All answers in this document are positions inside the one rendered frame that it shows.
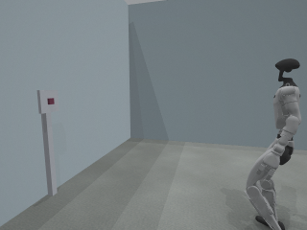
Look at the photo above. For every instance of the humanoid robot torso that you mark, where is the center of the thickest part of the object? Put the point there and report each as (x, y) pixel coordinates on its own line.
(281, 114)

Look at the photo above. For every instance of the left robot upper arm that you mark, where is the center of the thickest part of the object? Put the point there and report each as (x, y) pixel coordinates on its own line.
(288, 94)

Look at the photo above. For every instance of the robot left hand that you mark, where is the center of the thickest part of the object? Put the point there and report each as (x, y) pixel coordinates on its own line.
(272, 161)

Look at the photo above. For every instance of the panel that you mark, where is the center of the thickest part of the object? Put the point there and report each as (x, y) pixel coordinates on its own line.
(45, 110)

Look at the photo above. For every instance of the button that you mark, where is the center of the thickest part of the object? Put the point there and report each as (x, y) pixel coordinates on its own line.
(50, 100)

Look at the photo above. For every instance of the robot left forearm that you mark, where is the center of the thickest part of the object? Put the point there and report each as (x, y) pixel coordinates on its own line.
(289, 130)

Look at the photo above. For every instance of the left robot thigh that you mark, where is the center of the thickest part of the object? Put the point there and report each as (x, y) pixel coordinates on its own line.
(253, 177)

